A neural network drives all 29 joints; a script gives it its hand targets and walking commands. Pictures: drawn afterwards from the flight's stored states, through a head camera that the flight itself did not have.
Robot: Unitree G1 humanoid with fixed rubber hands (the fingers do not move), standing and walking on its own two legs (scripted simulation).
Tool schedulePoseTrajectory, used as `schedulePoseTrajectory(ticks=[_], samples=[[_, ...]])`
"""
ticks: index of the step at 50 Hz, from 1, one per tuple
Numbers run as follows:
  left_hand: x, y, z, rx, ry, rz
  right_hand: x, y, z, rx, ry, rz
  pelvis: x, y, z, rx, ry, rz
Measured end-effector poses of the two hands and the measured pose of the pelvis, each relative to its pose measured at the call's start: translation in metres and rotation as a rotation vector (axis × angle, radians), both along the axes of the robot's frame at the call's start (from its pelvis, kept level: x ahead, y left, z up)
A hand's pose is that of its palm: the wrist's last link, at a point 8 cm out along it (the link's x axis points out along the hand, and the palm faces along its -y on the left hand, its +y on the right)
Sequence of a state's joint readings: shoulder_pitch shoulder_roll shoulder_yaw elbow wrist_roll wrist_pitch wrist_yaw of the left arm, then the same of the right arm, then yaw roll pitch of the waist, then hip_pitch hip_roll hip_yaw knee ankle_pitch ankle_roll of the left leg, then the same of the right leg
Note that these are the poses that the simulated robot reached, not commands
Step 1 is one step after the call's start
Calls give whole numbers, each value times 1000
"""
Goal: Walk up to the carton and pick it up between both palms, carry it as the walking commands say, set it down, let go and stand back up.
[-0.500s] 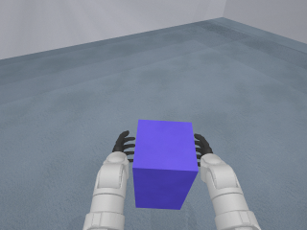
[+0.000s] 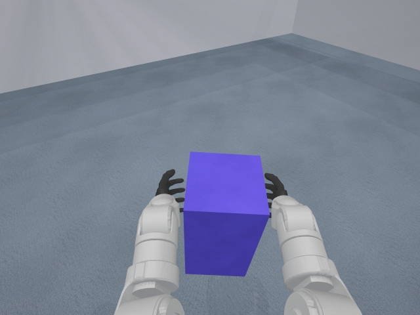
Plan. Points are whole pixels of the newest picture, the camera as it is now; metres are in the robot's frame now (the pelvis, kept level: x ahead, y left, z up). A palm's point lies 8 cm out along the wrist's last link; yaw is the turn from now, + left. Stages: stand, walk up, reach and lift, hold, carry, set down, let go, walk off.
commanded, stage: set down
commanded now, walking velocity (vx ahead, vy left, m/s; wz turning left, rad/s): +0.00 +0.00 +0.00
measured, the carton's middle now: (219, 219) +0.33 +0.02 +0.00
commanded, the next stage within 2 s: none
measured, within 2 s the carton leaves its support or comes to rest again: neither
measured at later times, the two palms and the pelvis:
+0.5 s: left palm (170, 214) +0.34 +0.13 +0.01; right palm (273, 214) +0.35 -0.10 +0.00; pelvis +0.02 -0.01 +0.00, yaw -2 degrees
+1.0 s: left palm (172, 240) +0.34 +0.14 -0.11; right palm (262, 236) +0.36 -0.09 -0.11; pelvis -0.01 +0.00 -0.05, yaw -2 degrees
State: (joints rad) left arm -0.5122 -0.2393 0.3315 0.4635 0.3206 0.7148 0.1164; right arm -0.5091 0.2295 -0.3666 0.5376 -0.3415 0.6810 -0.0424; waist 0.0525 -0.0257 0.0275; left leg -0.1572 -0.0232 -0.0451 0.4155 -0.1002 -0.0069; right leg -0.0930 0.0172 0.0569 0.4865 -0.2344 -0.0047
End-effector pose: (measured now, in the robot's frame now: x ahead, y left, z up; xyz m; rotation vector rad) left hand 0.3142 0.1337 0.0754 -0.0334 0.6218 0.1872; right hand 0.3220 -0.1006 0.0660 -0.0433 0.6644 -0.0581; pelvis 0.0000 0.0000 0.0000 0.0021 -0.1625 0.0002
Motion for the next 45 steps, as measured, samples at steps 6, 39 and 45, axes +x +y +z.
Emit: schedulePoseTrajectory(ticks=[6,39,45], samples=[[10,-4,-4,16,7,-22,7,-5,-5,-22,4,2,9,-5,-2,6,-5,-23],[20,7,-131,-5,26,20,27,7,-124,-33,25,15,0,-9,-23,-9,295,-23],[24,6,-160,-15,3,36,33,6,-152,-33,2,21,-10,-5,-38,-11,372,-27]])
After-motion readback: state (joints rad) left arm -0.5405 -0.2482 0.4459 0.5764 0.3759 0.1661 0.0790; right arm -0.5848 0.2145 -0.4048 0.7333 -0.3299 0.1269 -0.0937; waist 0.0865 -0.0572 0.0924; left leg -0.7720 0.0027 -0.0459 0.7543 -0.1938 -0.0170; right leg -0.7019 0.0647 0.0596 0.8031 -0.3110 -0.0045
